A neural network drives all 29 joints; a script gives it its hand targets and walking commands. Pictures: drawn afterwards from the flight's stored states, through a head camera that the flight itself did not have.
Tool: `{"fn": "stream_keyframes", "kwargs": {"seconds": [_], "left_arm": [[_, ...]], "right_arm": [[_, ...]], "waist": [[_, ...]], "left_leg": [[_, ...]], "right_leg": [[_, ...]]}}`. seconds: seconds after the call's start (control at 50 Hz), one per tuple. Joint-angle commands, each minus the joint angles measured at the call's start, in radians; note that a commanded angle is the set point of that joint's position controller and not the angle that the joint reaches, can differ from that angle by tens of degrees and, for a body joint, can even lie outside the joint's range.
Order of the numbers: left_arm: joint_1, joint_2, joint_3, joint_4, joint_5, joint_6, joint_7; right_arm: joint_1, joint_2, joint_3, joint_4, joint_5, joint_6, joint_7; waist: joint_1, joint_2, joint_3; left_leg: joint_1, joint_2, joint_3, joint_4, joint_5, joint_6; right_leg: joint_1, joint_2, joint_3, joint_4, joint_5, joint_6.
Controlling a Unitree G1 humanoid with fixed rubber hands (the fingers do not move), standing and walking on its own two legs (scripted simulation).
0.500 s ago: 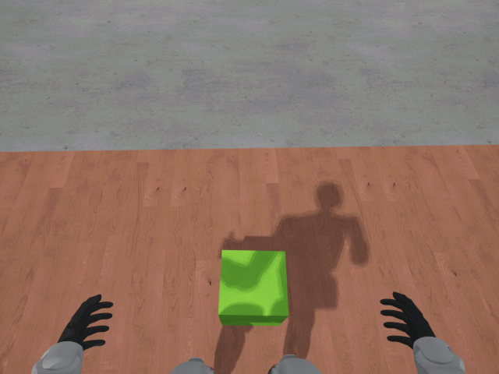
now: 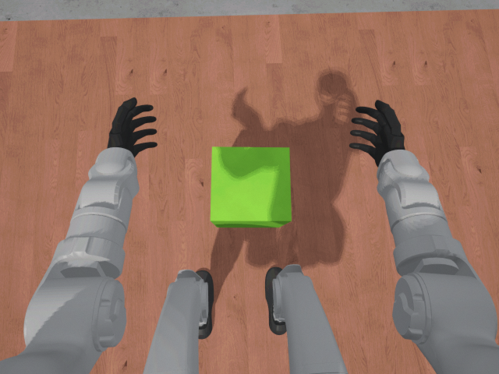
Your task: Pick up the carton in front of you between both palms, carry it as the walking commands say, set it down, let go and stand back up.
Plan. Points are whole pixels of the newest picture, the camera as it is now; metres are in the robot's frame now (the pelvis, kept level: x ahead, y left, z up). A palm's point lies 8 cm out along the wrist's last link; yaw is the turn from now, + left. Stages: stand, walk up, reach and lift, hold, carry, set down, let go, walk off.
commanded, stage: reach and lift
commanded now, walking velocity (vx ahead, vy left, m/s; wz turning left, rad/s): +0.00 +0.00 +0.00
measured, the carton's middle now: (249, 191) +0.47 -0.04 -0.52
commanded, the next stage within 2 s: none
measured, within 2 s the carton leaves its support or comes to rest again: leaves its support in 1.88 s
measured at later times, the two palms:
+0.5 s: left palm (162, 169) +0.48 +0.17 -0.28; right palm (338, 170) +0.46 -0.23 -0.27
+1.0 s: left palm (178, 182) +0.49 +0.16 -0.45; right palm (313, 186) +0.46 -0.22 -0.45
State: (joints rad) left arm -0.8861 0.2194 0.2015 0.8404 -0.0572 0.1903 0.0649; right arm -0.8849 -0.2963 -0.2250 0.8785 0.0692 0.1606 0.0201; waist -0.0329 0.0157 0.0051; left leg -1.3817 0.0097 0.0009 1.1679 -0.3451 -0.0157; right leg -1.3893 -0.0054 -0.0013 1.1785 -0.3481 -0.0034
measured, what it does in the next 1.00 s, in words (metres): lowers itself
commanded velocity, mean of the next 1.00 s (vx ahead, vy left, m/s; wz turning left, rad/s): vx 0.00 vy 0.00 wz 0.00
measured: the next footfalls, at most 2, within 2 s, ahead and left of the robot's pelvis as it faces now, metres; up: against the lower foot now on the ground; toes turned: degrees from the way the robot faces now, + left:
none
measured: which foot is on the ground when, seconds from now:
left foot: down 0.00-1.00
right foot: down 0.00-1.00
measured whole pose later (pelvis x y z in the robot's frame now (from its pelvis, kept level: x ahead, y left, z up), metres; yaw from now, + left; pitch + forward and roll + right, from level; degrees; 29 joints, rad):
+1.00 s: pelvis -0.04 +0.00 -0.27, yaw +1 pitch +39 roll +1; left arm -1.35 0.33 0.02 1.13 -0.28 0.01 0.15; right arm -1.31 -0.38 -0.08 1.15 0.27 -0.02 -0.10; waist -0.03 0.03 0.28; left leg -2.30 -0.01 -0.01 2.11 -0.49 -0.02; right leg -2.30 -0.01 0.01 2.12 -0.50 0.00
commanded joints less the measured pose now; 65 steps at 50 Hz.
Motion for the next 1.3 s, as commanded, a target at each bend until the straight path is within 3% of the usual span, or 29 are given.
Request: {"fn": "stream_keyframes", "kwargs": {"seconds": [0.0,0.12,0.28,0.36,0.48,0.6,0.7,0.82,0.92,1.02,1.14,1.28], "left_arm": [[-0.333,0.112,0.038,-0.042,0.006,-0.021,0.014],[-0.354,0.091,0.082,0.016,0.058,-0.073,0.017],[-0.278,0.038,0.094,0.047,0.091,-0.161,0.015],[-0.244,0.041,0.05,0.026,0.056,-0.193,0.027],[-0.262,0.078,-0.056,-0.1,-0.054,-0.2,0.057],[-0.336,0.114,-0.086,-0.155,-0.1,-0.166,0.077],[-0.426,0.123,-0.092,-0.038,-0.124,-0.149,0.089],[-0.557,0.159,-0.106,0.119,-0.149,-0.171,0.088],[-0.647,0.193,-0.141,0.183,-0.191,-0.201,0.088],[-0.641,0.159,-0.227,0.254,-0.284,-0.217,0.08],[-0.573,0.149,-0.239,0.228,-0.297,-0.244,0.074],[-0.556,0.15,-0.175,0.273,-0.227,-0.251,0.073]], "right_arm": [[-0.329,-0.131,-0.035,-0.05,-0.009,-0.022,-0.01],[-0.35,-0.099,-0.082,-0.013,-0.055,-0.066,-0.02],[-0.268,-0.035,-0.104,0.027,-0.075,-0.153,-0.026],[-0.228,-0.051,-0.082,0.012,-0.035,-0.187,-0.039],[-0.24,-0.131,-0.004,-0.083,0.071,-0.199,-0.063],[-0.312,-0.173,0.032,-0.118,0.125,-0.169,-0.073],[-0.409,-0.177,0.049,-0.005,0.142,-0.157,-0.088],[-0.552,-0.194,0.092,0.138,0.168,-0.174,-0.103],[-0.646,-0.215,0.129,0.197,0.196,-0.2,-0.115],[-0.647,-0.214,0.169,0.175,0.219,-0.222,-0.134],[-0.571,-0.11,0.238,0.111,0.272,-0.222,-0.138],[-0.553,-0.118,0.185,0.148,0.207,-0.225,-0.135]], "waist": [[-0.009,-0.021,-0.844],[-0.016,-0.039,-0.945],[-0.013,-0.027,-0.906],[-0.013,-0.017,-0.967],[-0.022,0.016,-1.203],[-0.025,0.016,-1.221],[-0.025,0.003,-1.009],[-0.021,-0.005,-0.853],[-0.029,-0.01,-0.855],[-0.069,-0.032,-0.933],[-0.017,-0.045,-1.003],[-0.026,-0.04,-0.793]], "left_leg": [[0.323,-0.068,0.03,-0.093,-0.045,-0.02],[0.239,-0.087,0.03,-0.074,0.028,-0.013],[-0.023,-0.086,0.026,0.116,0.127,-0.013],[-0.097,-0.081,0.018,0.252,0.219,-0.017],[-0.031,-0.078,0.011,0.456,0.36,-0.029],[-0.066,-0.076,0.022,0.583,0.243,-0.031],[-0.224,-0.062,0.027,0.64,0.019,-0.025],[-0.324,-0.044,0.017,0.724,-0.082,-0.018],[-0.339,-0.035,0.011,0.797,-0.058,-0.018],[-0.329,-0.039,0.016,0.848,0.008,-0.02],[-0.338,-0.053,0.038,0.863,0.082,-0.005],[-0.448,-0.058,0.014,0.845,0.032,-0.005]], "right_leg": [[0.352,0.05,-0.019,-0.131,-0.008,0.037],[0.33,0.058,-0.013,-0.105,0.091,0.044],[0.084,0.056,0.001,0.08,0.226,0.042],[-0.019,0.059,0.0,0.215,0.315,0.042],[-0.093,0.061,-0.021,0.416,0.405,0.039],[-0.148,0.052,-0.035,0.541,0.284,0.04],[-0.279,0.028,-0.026,0.594,0.061,0.038],[-0.353,0.003,-0.005,0.673,-0.051,0.028],[-0.342,-0.008,0.007,0.74,-0.029,0.023],[-0.255,-0.008,0.0,0.785,0.069,0.023],[-0.177,0.021,0.005,0.807,0.156,0.035],[-0.334,0.024,0.016,0.793,0.096,0.036]]}}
